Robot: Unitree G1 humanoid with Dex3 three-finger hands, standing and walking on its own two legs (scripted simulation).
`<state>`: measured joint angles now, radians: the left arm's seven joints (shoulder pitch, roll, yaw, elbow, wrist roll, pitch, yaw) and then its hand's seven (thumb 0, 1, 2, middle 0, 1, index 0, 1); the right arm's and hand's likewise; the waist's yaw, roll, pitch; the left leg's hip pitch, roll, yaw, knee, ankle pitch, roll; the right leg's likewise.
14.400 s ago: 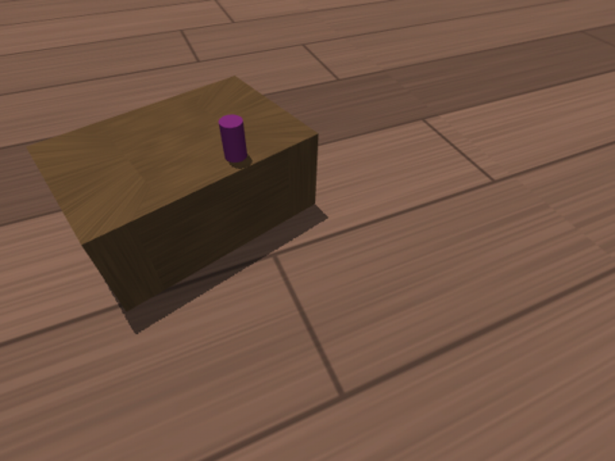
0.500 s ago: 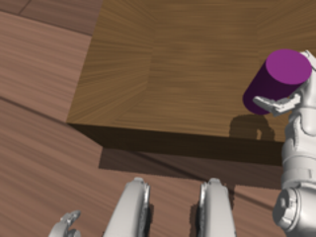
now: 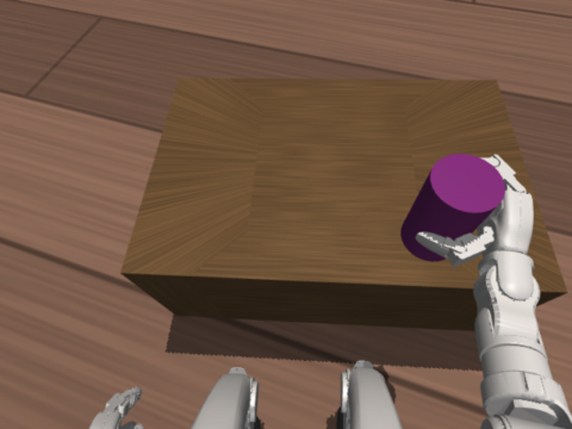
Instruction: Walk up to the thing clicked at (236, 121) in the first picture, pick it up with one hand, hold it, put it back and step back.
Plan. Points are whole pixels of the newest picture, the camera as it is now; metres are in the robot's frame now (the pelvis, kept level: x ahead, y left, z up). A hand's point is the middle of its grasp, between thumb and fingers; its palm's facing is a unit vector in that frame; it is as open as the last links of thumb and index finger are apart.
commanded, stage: lift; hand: right
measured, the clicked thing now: (445, 212) +0.41 -0.20 +0.03
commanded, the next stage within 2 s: hold in 0.90 s
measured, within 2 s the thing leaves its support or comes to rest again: neither
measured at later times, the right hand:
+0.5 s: hand (466, 203) +0.38 -0.19 +0.10, palm faces +0.19 +0.98 -0.01, open 11.6 cm
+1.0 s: hand (467, 199) +0.37 -0.18 +0.13, palm faces +0.19 +0.98 -0.01, open 11.6 cm
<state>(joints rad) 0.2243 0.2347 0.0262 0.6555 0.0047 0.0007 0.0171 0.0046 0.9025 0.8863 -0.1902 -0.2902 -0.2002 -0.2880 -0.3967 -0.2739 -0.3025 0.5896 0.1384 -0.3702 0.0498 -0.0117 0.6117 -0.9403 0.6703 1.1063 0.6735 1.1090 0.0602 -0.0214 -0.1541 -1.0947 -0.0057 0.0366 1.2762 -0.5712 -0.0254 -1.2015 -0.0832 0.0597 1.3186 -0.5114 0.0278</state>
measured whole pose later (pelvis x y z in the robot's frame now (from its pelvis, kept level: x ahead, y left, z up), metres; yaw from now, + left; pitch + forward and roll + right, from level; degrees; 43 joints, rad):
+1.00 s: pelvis +0.03 +0.01 +0.08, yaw -1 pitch +10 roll +1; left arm 0.23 0.22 0.01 0.67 0.00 -0.01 0.05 0.01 0.91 0.88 -0.18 -0.29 -0.19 -0.28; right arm -0.17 -0.18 -0.17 0.46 0.15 -0.38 0.00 -0.01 0.61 -0.92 0.68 1.09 0.69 1.09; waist 0.03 -0.01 -0.07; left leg -0.59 0.01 0.02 0.88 -0.45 -0.02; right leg -0.67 -0.07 0.01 0.90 -0.39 0.03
